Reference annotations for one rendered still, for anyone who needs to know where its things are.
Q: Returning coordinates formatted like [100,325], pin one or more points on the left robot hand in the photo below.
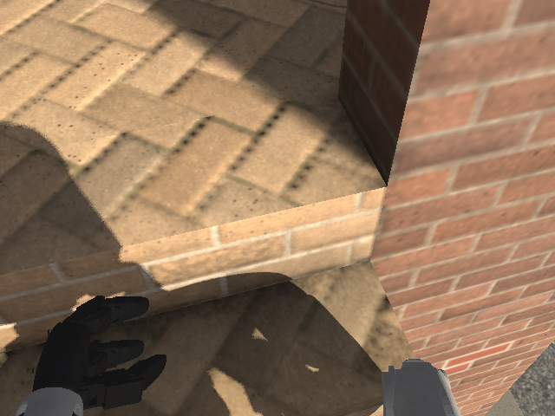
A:
[69,360]

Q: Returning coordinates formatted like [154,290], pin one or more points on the robot left forearm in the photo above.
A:
[51,401]

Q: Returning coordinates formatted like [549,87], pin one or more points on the robot right thigh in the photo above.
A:
[417,389]

